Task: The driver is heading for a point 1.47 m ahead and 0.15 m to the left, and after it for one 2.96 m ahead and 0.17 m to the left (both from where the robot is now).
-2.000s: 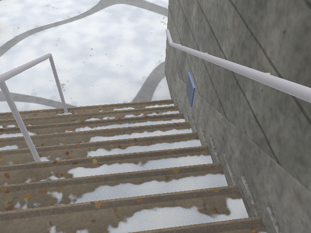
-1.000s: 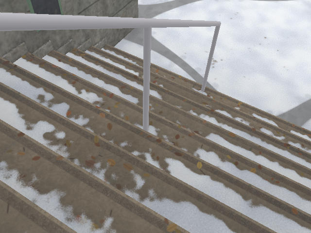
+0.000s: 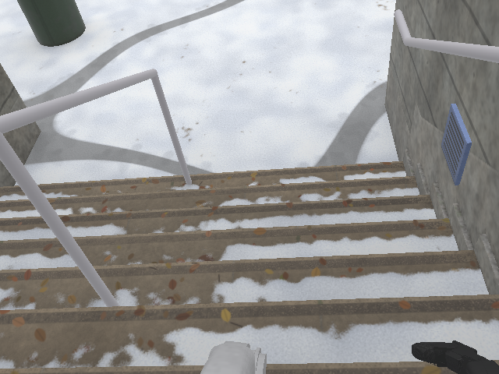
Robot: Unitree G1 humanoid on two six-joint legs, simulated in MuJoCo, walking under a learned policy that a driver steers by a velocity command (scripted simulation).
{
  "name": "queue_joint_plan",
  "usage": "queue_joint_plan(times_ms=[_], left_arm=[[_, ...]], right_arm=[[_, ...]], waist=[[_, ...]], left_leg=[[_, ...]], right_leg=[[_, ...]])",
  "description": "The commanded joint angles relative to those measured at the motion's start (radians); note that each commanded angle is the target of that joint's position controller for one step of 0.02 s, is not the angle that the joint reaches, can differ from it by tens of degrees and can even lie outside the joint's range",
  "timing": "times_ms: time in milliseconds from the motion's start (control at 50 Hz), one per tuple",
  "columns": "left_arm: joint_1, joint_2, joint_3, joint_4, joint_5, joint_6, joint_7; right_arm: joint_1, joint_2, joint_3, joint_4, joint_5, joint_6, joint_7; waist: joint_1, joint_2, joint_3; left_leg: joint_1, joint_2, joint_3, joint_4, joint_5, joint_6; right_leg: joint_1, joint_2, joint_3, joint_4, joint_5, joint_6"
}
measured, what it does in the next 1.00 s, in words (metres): steps to the left: left foot 0.16 m higher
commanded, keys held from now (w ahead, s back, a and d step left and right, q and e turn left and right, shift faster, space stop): e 0.10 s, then no key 0.90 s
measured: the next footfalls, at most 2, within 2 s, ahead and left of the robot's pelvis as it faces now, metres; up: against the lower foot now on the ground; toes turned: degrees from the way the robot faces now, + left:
left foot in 0.44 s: -0.08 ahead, +0.18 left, +0.16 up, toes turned -8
right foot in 1.26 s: +0.12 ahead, -0.03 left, +0.00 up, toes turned -5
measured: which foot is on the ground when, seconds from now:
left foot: up 0.00-0.42, down 0.44-1.00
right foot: down 0.00-0.44, up 0.46-1.00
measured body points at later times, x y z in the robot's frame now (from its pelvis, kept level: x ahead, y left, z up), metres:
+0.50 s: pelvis -0.05 +0.10 +0.04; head -0.07 +0.12 +0.49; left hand +0.10 +0.38 -0.06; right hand +0.09 -0.15 -0.02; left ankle -0.12 +0.18 -0.55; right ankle +0.10 -0.07 -0.66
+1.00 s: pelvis -0.03 +0.12 +0.13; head -0.02 +0.15 +0.58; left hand +0.10 +0.37 -0.02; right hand -0.13 -0.12 +0.00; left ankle -0.12 +0.18 -0.55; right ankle +0.04 -0.05 -0.53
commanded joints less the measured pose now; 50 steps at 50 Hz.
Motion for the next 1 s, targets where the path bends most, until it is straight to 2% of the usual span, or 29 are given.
queue_joint_plan(times_ms=[20, 120, 200, 220, 260, 280, 320, 360, 380, 400, 420, 440, 460, 480, 500, 520, 540, 560, 580, 600, 620, 660, 680, 720, 740, 760, 800, 900, 1000], left_arm=[[0.012, 0.159, 0.036, -0.101, -0.001, -0.019, 0.024], [0.031, 0.172, 0.049, -0.145, 0.004, -0.024, 0.044], [0.028, 0.179, 0.055, -0.172, 0.001, -0.030, 0.038], [0.039, 0.177, 0.054, -0.185, 0.004, -0.027, 0.032], [0.036, 0.203, 0.067, -0.192, 0.004, -0.023, 0.029], [0.050, 0.233, 0.080, -0.185, 0.005, -0.027, 0.034], [0.025, 0.243, 0.090, -0.190, -0.007, -0.028, 0.039], [-0.025, 0.240, 0.092, -0.197, -0.016, -0.019, 0.036], [-0.091, 0.253, 0.099, -0.211, -0.029, -0.015, 0.030], [-0.125, 0.275, 0.114, -0.223, -0.044, -0.011, 0.024], [-0.022, 0.273, 0.126, -0.191, -0.038, -0.001, 0.026], [-0.043, 0.244, 0.130, -0.171, -0.027, 0.005, 0.020], [-0.117, 0.080, 0.091, -0.214, 0.013, -0.008, -0.005], [-0.427, 0.193, 0.130, -0.333, 0.058, -0.081, -0.022], [-0.361, 0.117, 0.111, -0.336, 0.003, -0.117, -0.011], [-0.278, 0.093, 0.100, -0.290, 0.015, -0.115, 0.001], [-0.185, 0.092, 0.099, -0.234, 0.030, -0.087, 0.008], [-0.069, 0.100, 0.100, -0.181, 0.034, -0.050, 0.012], [0.001, 0.115, 0.109, -0.142, 0.015, -0.014, 0.006], [0.012, 0.124, 0.109, -0.127, 0.008, 0.012, 0.001], [-0.005, 0.115, 0.102, -0.121, 0.005, 0.029, -0.004], [-0.051, 0.104, 0.089, -0.107, 0.019, 0.043, -0.017], [-0.077, 0.092, 0.082, -0.101, 0.030, 0.045, -0.023], [-0.135, 0.071, 0.073, -0.091, 0.047, 0.047, -0.026], [-0.116, 0.078, 0.079, -0.058, 0.044, 0.041, -0.018], [-0.126, 0.081, 0.078, -0.046, 0.041, 0.038, -0.012], [-0.166, 0.090, 0.079, -0.025, 0.036, 0.033, -0.001], [-0.168, 0.095, 0.081, 0.049, 0.030, 0.010, 0.005], [-0.182, 0.080, 0.074, 0.089, 0.026, -0.027, 0.000]], right_arm=[[-0.042, -0.029, 0.001, -0.110, -0.001, 0.005, 0.001], [-0.121, -0.041, 0.007, -0.178, 0.015, 0.008, 0.026], [-0.118, -0.059, 0.010, -0.215, 0.026, 0.017, 0.031], [-0.117, -0.059, 0.008, -0.221, 0.037, 0.017, 0.033], [-0.121, -0.069, 0.009, -0.252, 0.042, 0.013, 0.039], [-0.104, -0.047, 0.013, -0.257, 0.044, 0.007, 0.045], [-0.101, -0.071, 0.010, -0.278, 0.039, 0.001, 0.053], [-0.056, -0.062, 0.025, -0.286, 0.039, -0.002, 0.068], [0.040, -0.062, 0.034, -0.268, 0.039, -0.004, 0.081], [0.150, -0.084, 0.033, -0.241, 0.037, -0.004, 0.098], [0.273, -0.129, 0.021, -0.214, 0.045, 0.005, 0.107], [0.561, -0.188, -0.006, -0.105, 0.060, 0.004, 0.102], [0.666, -0.199, 0.000, -0.047, 0.105, -0.027, 0.102], [0.762, -0.218, -0.010, 0.014, 0.132, -0.058, 0.054], [0.566, -0.237, -0.010, 0.026, 0.065, -0.074, 0.028], [0.415, -0.234, -0.018, 0.005, 0.027, -0.082, 0.023], [0.282, -0.224, -0.020, -0.006, -0.003, -0.088, 0.036], [0.161, -0.194, -0.016, -0.010, 0.002, -0.086, 0.056], [0.069, -0.153, -0.008, -0.020, 0.021, -0.078, 0.071], [0.034, -0.138, -0.005, -0.030, 0.040, -0.071, 0.076], [0.048, -0.136, -0.003, -0.027, 0.054, -0.067, 0.075], [0.163, -0.148, -0.006, 0.014, 0.071, -0.071, 0.064], [0.272, -0.157, -0.009, 0.058, 0.074, -0.073, 0.055], [0.468, -0.164, -0.015, 0.137, 0.064, -0.082, 0.033], [0.550, -0.155, -0.014, 0.169, 0.056, -0.091, 0.030], [0.595, -0.164, -0.020, 0.193, 0.048, -0.098, 0.024], [0.643, -0.162, -0.023, 0.229, 0.038, -0.109, 0.012], [0.650, -0.150, -0.028, 0.277, 0.035, -0.142, 0.007], [0.636, -0.137, -0.024, 0.329, 0.037, -0.175, 0.019]], waist=[[0.008, -0.169, -0.092], [0.034, -0.159, -0.105], [0.034, -0.151, -0.111], [0.050, -0.140, -0.108], [0.047, -0.157, -0.117], [0.051, -0.177, -0.131], [0.041, -0.153, -0.135], [0.007, -0.144, -0.140], [-0.048, -0.186, -0.148], [-0.086, -0.290, -0.138], [-0.098, -0.377, -0.081], [-0.238, -0.136, 0.029], [-0.290, 0.227, 0.212], [-0.409, 0.212, 0.325], [-0.215, 0.107, 0.276], [-0.109, 0.120, 0.171], [-0.004, 0.101, 0.085], [0.107, 0.071, 0.018], [0.165, 0.079, -0.021], [0.172, 0.059, -0.037], [0.152, 0.018, -0.028], [0.086, -0.065, 0.012], [0.040, -0.076, 0.010], [-0.051, -0.040, 0.008], [-0.082, 0.007, -0.021], [-0.107, 0.056, -0.025], [-0.143, 0.099, -0.009], [-0.140, 0.044, 0.013], [-0.118, -0.013, 0.028]], left_leg=[[-0.138, -0.022, 0.011, 0.052, -0.047, -0.026], [-0.101, -0.037, -0.003, 0.039, -0.106, -0.026], [0.016, -0.043, 0.007, 0.056, -0.159, -0.010], [0.043, -0.052, 0.050, 0.048, -0.220, 0.005], [0.107, -0.036, 0.045, 0.028, -0.269, 0.023], [0.187, -0.023, 0.034, 0.053, -0.390, 0.059], [0.272, 0.005, 0.025, -0.056, -0.434, 0.096], [0.479, 0.030, 0.067, -0.355, -0.475, 0.135], [0.755, 0.025, 0.105, -0.583, -0.517, 0.175], [1.025, -0.011, 0.133, -0.751, -0.610, 0.218], [1.106, -0.100, 0.183, -1.021, -0.933, 0.254], [1.213, -0.093, 0.037, -1.339, -0.841, 0.287], [1.282, 0.203, -0.704, -1.562, -0.886, 0.345], [1.199, 0.374, -1.119, -1.737, -0.018, 0.334], [1.120, 0.421, -1.027, -1.715, 0.285, 0.276], [0.980, 0.354, -0.822, -1.608, 0.437, 0.221], [0.786, 0.278, -0.595, -1.513, 0.514, 0.185], [0.515, 0.228, -0.409, -1.508, 0.463, 0.161], [0.369, 0.200, -0.318, -1.541, 0.318, 0.154], [0.355, 0.202, -0.273, -1.564, 0.232, 0.158], [0.393, 0.200, -0.239, -1.585, 0.155, 0.164], [0.537, 0.167, -0.196, -1.585, 0.106, 0.175], [0.653, 0.155, -0.176, -1.580, 0.132, 0.183], [0.899, 0.147, -0.164, -1.535, 0.237, 0.197], [1.046, 0.153, -0.185, -1.542, 0.403, 0.171], [1.145, 0.170, -0.199, -1.542, 0.503, 0.167], [1.260, 0.200, -0.235, -1.540, 0.637, 0.176], [1.241, 0.248, -0.320, -1.504, 0.742, 0.226], [1.075, 0.256, -0.372, -1.463, 0.633, 0.273]], right_leg=[[0.257, -0.204, 0.409, -0.265, -0.115, -0.029], [0.379, -0.225, 0.478, -0.298, -0.103, -0.112], [0.360, -0.237, 0.468, -0.313, -0.032, -0.200], [0.351, -0.251, 0.485, -0.370, 0.005, -0.225], [0.376, -0.270, 0.481, -0.418, 0.012, -0.261], [0.374, -0.314, 0.489, -0.487, 0.088, -0.280], [0.378, -0.308, 0.412, -0.503, 0.135, -0.255], [0.284, -0.256, 0.283, -0.568, 0.105, -0.185], [0.106, -0.213, 0.178, -0.653, 0.072, -0.130], [-0.087, -0.190, 0.143, -0.747, -0.036, -0.108], [-0.127, -0.164, 0.160, -0.803, -0.284, -0.065], [-0.264, -0.118, 0.178, -0.444, -0.584, -0.028], [-0.878, -0.002, 0.188, 0.123, -0.846, 0.008], [-1.176, 0.043, 0.464, 0.165, -0.679, 0.030], [-1.111, 0.103, 0.446, 0.233, -0.489, 0.051], [-0.909, 0.111, 0.366, 0.351, -0.356, 0.066], [-0.678, 0.143, 0.254, 0.551, -0.234, 0.087], [-0.396, 0.142, 0.145, 0.672, -0.077, 0.106], [-0.218, 0.131, 0.079, 0.783, 0.049, 0.115], [-0.177, 0.110, 0.053, 0.867, 0.123, 0.120], [-0.198, 0.095, 0.034, 0.921, 0.164, 0.116], [-0.267, 0.060, 0.014, 0.878, 0.222, 0.089], [-0.301, 0.048, -0.002, 0.819, 0.243, 0.084], [-0.427, 0.036, -0.002, 0.706, 0.237, 0.090], [-0.470, 0.022, 0.027, 0.667, 0.171, 0.098], [-0.513, 0.018, 0.045, 0.618, 0.133, 0.105], [-0.574, 0.007, 0.086, 0.534, 0.071, 0.113], [-0.560, -0.028, 0.122, 0.398, 0.040, 0.094], [-0.456, -0.065, 0.096, 0.284, 0.136, 0.047]])
Velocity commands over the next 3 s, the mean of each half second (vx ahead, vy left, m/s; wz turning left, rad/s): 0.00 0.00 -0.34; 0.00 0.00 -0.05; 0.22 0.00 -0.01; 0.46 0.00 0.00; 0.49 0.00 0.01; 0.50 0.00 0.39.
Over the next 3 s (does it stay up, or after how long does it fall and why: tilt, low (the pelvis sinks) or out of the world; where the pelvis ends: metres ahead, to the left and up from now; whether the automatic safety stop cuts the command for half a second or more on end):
stays up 0.92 -0.04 -0.42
